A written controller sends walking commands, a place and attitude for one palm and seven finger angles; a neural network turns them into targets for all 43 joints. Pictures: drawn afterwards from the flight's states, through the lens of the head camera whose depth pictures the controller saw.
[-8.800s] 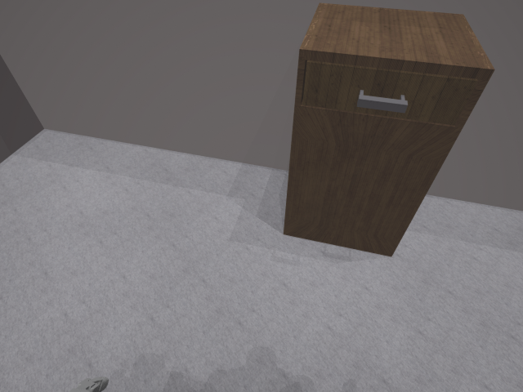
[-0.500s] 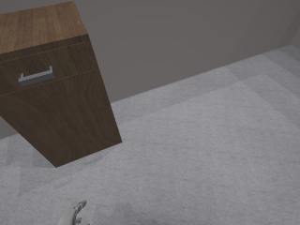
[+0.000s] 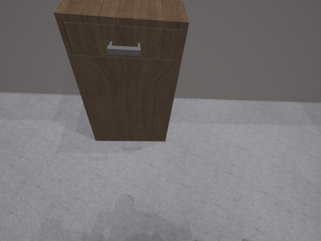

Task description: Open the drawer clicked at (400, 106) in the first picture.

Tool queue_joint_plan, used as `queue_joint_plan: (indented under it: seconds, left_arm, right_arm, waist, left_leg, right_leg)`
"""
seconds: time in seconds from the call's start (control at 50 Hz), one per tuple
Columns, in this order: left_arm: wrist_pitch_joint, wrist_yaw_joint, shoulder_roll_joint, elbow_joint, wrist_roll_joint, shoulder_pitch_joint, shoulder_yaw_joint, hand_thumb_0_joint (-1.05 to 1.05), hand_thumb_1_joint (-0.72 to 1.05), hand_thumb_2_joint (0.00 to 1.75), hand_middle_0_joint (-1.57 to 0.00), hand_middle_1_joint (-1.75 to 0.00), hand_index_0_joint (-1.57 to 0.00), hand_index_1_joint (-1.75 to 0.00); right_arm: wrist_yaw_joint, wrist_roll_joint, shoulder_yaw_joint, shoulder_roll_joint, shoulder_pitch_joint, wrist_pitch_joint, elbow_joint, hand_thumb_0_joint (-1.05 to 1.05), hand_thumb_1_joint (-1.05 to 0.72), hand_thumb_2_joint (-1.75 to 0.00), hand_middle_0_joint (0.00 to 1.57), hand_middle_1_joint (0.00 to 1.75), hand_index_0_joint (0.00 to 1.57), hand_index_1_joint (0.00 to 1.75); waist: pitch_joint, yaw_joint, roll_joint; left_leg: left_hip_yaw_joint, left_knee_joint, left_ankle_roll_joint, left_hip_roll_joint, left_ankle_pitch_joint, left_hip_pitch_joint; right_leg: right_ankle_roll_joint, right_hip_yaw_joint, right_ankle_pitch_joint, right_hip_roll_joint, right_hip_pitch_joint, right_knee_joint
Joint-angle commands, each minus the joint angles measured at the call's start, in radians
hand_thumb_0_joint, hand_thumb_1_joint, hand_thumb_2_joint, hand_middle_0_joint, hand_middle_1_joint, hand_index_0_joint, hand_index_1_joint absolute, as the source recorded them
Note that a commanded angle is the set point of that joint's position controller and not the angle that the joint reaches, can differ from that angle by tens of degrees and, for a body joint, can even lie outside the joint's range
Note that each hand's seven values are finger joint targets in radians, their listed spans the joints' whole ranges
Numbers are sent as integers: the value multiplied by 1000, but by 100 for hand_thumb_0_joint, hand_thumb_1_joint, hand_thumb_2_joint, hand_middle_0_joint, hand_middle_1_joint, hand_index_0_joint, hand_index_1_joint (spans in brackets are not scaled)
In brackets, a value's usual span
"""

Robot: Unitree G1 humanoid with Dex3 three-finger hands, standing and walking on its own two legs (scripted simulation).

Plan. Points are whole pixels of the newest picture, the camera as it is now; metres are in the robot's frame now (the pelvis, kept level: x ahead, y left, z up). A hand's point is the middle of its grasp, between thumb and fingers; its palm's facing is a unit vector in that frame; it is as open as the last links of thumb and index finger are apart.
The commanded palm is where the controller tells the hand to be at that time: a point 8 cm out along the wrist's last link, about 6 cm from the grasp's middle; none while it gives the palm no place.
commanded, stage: turn to face it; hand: left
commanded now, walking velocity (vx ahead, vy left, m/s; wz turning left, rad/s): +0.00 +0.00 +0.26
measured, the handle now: (124, 47) +0.80 +0.22 +0.02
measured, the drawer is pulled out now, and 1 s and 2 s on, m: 0.00 0.00 0.00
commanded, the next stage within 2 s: take the last steps up to it in 0.08 s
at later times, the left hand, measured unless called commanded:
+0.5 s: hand out of the picture +0.04 +0.14 -0.15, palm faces +0.17 -0.96 -0.22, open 7.3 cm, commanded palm none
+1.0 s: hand out of the picture +0.02 +0.13 -0.17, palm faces +0.25 -0.96 -0.11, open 7.4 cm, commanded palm none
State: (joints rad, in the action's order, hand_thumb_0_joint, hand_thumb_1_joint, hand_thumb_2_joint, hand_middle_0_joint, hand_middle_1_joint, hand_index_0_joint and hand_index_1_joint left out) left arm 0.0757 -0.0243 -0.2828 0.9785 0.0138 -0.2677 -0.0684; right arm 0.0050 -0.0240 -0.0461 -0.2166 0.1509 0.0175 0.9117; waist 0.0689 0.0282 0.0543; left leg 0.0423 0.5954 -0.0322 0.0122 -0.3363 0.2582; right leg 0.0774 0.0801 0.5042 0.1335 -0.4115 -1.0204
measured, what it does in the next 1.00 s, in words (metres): walks ahead: right foot, then left foot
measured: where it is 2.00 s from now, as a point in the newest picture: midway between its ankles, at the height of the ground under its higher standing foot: (152, 240)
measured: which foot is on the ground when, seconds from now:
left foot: down 0.00-0.40, up 0.42-0.92, down 0.94-1.00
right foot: up 0.00-0.38, down 0.40-0.94, up 0.96-1.00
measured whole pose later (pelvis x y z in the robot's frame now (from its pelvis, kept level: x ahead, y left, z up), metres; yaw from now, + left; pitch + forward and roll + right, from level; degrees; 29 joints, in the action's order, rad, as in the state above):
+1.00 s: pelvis +0.17 +0.02 -0.01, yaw +6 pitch -1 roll +0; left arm -0.03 -0.02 -0.08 1.20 0.01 -0.50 -0.02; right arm -0.01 -0.03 -0.04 -0.13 0.13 -0.07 1.02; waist 0.06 0.05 0.02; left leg 0.15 0.64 -0.05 0.06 -0.27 0.35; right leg -0.02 0.06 0.51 0.05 -0.19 -0.97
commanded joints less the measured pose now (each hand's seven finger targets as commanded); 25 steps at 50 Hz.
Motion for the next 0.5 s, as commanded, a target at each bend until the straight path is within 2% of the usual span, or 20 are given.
queue_joint_plan:
  seconds: [0.0,0.06,0.12,0.16,0.18,0.22,0.28,0.3,0.32,0.34,0.36,0.38,0.4,0.42,0.44,0.46,0.48]
  left_arm:
    - [-42,10,-45,-82,0,37,-6,0,90,90,-20,-30,-20,-30]
    - [-41,7,-40,-71,-2,37,1,0,90,90,-20,-30,-20,-30]
    - [-39,4,-29,-78,-3,58,3,0,90,90,-20,-30,-20,-30]
    - [-39,1,-18,-84,-4,75,8,0,90,90,-20,-30,-20,-30]
    - [-43,2,-10,-80,-4,75,10,0,90,90,-20,-30,-20,-30]
    - [-51,9,8,-77,1,83,17,0,90,90,-20,-30,-20,-30]
    - [-67,21,18,-60,9,68,21,0,90,90,-20,-30,-20,-30]
    - [-73,24,27,-46,9,41,22,0,90,90,-20,-30,-20,-30]
    - [-79,26,30,-20,9,-16,21,0,90,90,-20,-30,-20,-30]
    - [-88,25,16,6,13,-68,17,0,90,90,-20,-30,-20,-30]
    - [-99,18,-33,27,20,-134,4,0,90,90,-20,-30,-20,-30]
    - [-102,9,-113,38,25,-189,-15,0,90,90,-20,-30,-20,-30]
    - [-97,3,-114,33,12,-217,-13,0,90,90,-20,-30,-20,-30]
    - [-108,0,-84,29,9,-167,-15,0,90,90,-20,-30,-20,-30]
    - [-112,0,-45,33,5,-131,-5,0,90,90,-20,-30,-20,-30]
    - [-118,1,-11,32,5,-105,6,0,90,90,-20,-30,-20,-30]
    - [-125,0,16,33,3,-94,13,0,90,90,-20,-30,-20,-30]
  right_arm:
    - [-30,5,-29,-172,55,-17,-28,0,-90,-90,20,30,20,30]
    - [-32,9,-28,-168,88,-19,-13,0,-90,-90,20,30,20,30]
    - [-33,7,-30,-161,104,-18,-1,0,-90,-90,20,30,20,30]
    - [-32,4,-31,-155,107,-15,5,0,-90,-90,20,30,20,30]
    - [-31,0,-31,-149,110,-16,13,0,-90,-90,20,30,20,30]
    - [-30,-5,-31,-141,127,-17,24,0,-90,-90,20,30,20,30]
    - [-27,-8,-31,-133,130,-22,47,0,-90,-90,20,30,20,30]
    - [-28,-7,-29,-128,124,-23,55,0,-90,-90,20,30,20,30]
    - [-27,-4,-27,-123,109,-22,59,0,-90,-90,20,30,20,30]
    - [-26,0,-24,-100,109,-23,64,0,-90,-90,20,30,20,30]
    - [-25,7,-14,-51,115,-27,60,0,-90,-90,20,30,20,30]
    - [-21,12,-1,-1,84,-30,27,0,-90,-90,20,30,20,30]
    - [-13,0,-19,-65,18,-25,1,0,-90,-90,20,30,20,30]
    - [-4,-6,-27,-75,28,-21,13,0,-90,-90,20,30,20,30]
    - [-1,-7,-32,-78,38,-16,37,0,-90,-90,20,30,20,30]
    - [3,-8,-34,-64,69,-13,59,0,-90,-90,20,30,20,30]
    - [7,-9,-36,-44,113,-10,82,0,-90,-90,20,30,20,30]
  waist:
    - [-85,-37,-228]
    - [-109,-45,-180]
    - [-98,-50,-169]
    - [-89,-56,-182]
    - [-98,-57,-181]
    - [-87,-68,-185]
    - [-38,-59,-192]
    - [-28,-44,-184]
    - [-28,-15,-162]
    - [-8,8,-100]
    - [-15,35,35]
    - [35,63,275]
    - [87,80,152]
    - [124,46,167]
    - [161,20,118]
    - [160,-9,58]
    - [141,-30,24]
  left_leg:
    - [-187,-227,-108,225,752,-167]
    - [-202,-231,-119,222,760,-215]
    - [-233,-242,-136,235,739,-222]
    - [-251,-244,-146,237,691,-202]
    - [-266,-254,-150,244,619,-198]
    - [-301,-288,-151,238,393,-172]
    - [-353,-329,-146,225,72,-72]
    - [-346,-324,-133,213,-8,-29]
    - [-325,-294,-110,191,-100,44]
    - [-284,-222,-73,137,-170,138]
    - [-188,-35,-27,50,-214,275]
    - [-37,213,17,-51,-254,435]
    - [-75,358,11,0,-242,451]
    - [-95,427,8,33,-153,454]
    - [-87,475,11,46,-86,434]
    - [-76,503,19,59,-24,403]
    - [-66,513,28,67,27,379]
  right_leg:
    - [5,-51,-86,-12,-119,-128]
    - [13,-52,-106,-28,-106,-66]
    - [17,-56,-96,-35,-94,2]
    - [14,-56,-76,-41,-66,73]
    - [12,-55,-68,-45,-37,114]
    - [-1,-37,-48,-66,-3,186]
    - [-25,-19,-53,-89,90,329]
    - [-30,-9,-89,-99,150,399]
    - [-34,0,-163,-104,260,500]
    - [-41,-18,-196,-91,371,600]
    - [-78,-182,-47,34,481,705]
    - [-174,-479,127,242,495,865]
    - [-235,-550,273,306,356,943]
    - [-231,-527,299,268,282,970]
    - [-216,-482,259,243,225,974]
    - [-205,-391,157,204,201,952]
    - [-191,-296,59,168,203,935]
